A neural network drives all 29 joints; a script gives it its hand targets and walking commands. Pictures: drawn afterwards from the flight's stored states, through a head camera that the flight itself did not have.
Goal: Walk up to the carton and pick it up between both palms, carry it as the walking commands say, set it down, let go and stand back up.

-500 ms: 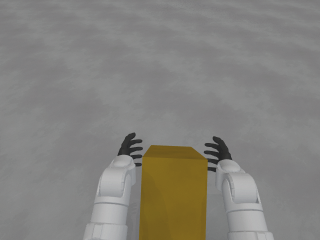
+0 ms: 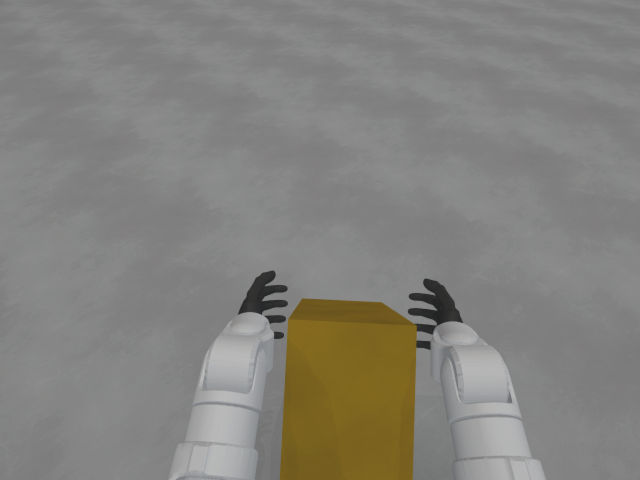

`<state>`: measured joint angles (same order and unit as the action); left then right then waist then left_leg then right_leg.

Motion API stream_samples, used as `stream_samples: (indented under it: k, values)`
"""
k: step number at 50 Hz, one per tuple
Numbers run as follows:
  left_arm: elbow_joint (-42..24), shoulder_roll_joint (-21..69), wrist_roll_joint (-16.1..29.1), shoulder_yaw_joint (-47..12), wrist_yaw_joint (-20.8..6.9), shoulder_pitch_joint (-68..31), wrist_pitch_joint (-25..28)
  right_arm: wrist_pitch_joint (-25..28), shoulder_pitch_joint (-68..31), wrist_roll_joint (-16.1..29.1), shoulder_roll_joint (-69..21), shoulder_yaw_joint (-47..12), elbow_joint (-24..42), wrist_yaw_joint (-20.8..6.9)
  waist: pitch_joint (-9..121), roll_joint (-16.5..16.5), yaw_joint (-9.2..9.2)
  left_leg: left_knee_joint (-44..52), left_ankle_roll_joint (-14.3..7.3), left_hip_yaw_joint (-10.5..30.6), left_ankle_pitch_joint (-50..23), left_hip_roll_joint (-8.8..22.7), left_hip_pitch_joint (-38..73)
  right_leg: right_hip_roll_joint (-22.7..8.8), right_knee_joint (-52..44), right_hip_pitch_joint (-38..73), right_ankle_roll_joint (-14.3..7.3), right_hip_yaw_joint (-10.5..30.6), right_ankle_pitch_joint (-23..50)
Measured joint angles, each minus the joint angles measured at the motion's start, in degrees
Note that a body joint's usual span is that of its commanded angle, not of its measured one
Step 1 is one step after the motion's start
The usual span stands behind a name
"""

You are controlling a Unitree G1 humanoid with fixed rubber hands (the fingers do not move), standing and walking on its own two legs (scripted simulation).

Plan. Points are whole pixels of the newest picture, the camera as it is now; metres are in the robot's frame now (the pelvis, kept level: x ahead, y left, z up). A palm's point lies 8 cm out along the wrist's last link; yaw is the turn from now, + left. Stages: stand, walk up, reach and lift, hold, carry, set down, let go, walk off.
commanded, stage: carry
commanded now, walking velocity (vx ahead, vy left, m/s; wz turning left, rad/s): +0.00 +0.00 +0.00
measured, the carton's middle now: (343, 375) +0.31 +0.00 -0.10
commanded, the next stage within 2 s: hold in 0.56 s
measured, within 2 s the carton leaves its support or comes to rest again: neither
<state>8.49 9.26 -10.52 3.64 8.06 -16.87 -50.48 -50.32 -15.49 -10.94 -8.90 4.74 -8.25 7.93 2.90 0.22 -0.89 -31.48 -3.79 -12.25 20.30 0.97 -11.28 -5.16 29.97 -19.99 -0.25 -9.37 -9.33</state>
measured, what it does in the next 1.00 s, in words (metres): stands, turning left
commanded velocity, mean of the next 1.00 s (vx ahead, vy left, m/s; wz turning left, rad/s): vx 0.00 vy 0.00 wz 0.00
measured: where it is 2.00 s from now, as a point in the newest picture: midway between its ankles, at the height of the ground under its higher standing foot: outside the picture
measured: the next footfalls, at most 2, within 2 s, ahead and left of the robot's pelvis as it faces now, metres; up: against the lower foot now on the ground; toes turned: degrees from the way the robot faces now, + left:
none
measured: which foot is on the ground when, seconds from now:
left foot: down 0.00-1.00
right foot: down 0.00-1.00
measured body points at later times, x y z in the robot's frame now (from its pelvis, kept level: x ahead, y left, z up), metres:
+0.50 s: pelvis -0.01 +0.01 +0.00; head -0.02 +0.01 +0.45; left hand +0.30 +0.13 +0.04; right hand +0.30 -0.12 +0.04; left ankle -0.03 +0.06 -0.73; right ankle +0.07 -0.13 -0.73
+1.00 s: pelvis -0.01 -0.04 +0.00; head -0.11 -0.07 +0.44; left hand +0.27 +0.11 +0.06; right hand +0.30 -0.14 +0.05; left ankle -0.03 +0.06 -0.73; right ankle +0.09 -0.17 -0.73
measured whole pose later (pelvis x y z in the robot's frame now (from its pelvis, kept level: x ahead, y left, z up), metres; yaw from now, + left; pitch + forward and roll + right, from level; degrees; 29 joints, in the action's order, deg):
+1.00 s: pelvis -0.01 -0.04 +0.00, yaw +19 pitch -11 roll -1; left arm 31.9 11.7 -14.4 10.2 2.8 -24.3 -40.1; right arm -45.7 -18.5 -14.8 -9.6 18.3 -20.3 3.4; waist 2.4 -0.3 8.3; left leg -32.5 -1.7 6.2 17.2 -4.1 -4.0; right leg 0.3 29.3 -5.5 3.1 6.9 -13.0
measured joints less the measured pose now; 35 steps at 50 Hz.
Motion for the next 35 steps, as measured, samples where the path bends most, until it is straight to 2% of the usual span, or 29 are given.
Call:
stream_samples:
  k: [11, 28, 29, 31, 33, 35]
  values:
    - [0.0, 0.2, -0.6, 0.3, -0.5, -0.6, -0.3, -0.1, -0.3, -0.9, -0.1, 0.2, -0.1, -0.6, -0.6, 0.1, -0.4, -0.7, -0.6, -0.4, 0.0, -0.4, -0.6, -0.5, 0.5, -0.6, 0.4, 0.4, 0.4]
    - [0.8, 0.3, -1.4, 0.7, -0.8, -1.1, 0.5, 0.4, -0.5, -1.1, -0.1, 0.4, -0.5, -1.0, -0.7, 0.2, 0.02, -1.5, -1.1, -1.1, 0.2, -0.6, -1.4, -1.0, 1.4, -1.6, 0.7, 1.0, 0.5]
    - [2.1, 0.4, -1.9, 0.9, -1.1, -1.4, 1.6, 1.3, -0.6, -1.6, -0.1, 1.2, -1.3, -1.9, -1.7, -0.4, 0.51, -1.5, -1.0, -0.4, 0.2, -0.4, -0.6, 0.2, 0.7, -0.3, 0.3, 2.3, 1.0]
    - [5.4, 0.6, -2.5, 0.1, -1.5, -1.8, 3.8, 3.2, 0.6, -1.9, 0.2, 2.7, -1.8, -3.4, -3.2, -1.8, 3.3, -0.5, -1.0, 3.6, -0.8, -1.0, 1.0, 3.1, -2.2, 3.8, -0.8, 8.2, 0.5]
    - [7.6, 0.5, -1.9, -1.1, -1.4, -1.6, 5.5, 4.0, 2.3, -1.6, 0.6, 3.7, -1.2, -4.4, -3.2, -2.2, 5.71, 0.7, -0.8, 7.8, -2.1, -2.4, 1.7, 4.4, -3.8, 6.2, -0.9, 12.5, 1.2]
    - [9.4, 0.4, -1.2, -1.6, -1.3, -1.3, 6.9, 4.6, 3.2, -1.2, 0.7, 4.6, -1.5, -5.1, -2.5, -2.5, 7.18, 1.6, -0.6, 11.2, -3.1, -3.4, 2.1, 4.8, -4.4, 7.6, -0.3, 14.6, 0.8]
